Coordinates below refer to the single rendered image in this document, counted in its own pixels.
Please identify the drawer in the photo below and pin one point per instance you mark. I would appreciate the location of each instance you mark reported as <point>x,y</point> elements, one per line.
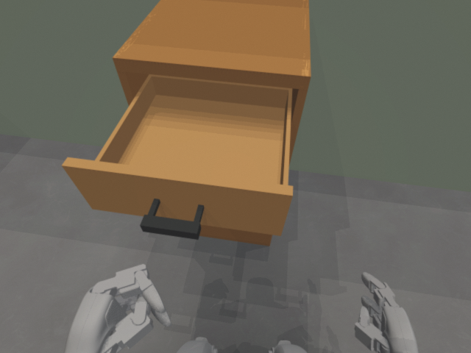
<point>186,142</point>

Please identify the right robot hand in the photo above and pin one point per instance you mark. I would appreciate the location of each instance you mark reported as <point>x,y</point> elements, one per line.
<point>392,331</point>

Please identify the handle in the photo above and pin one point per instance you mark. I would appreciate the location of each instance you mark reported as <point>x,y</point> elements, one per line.
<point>171,226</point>

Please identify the left robot hand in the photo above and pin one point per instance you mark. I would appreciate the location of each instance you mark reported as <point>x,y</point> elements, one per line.
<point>99,313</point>

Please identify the cabinet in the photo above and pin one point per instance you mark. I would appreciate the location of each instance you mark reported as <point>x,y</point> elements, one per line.
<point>256,42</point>

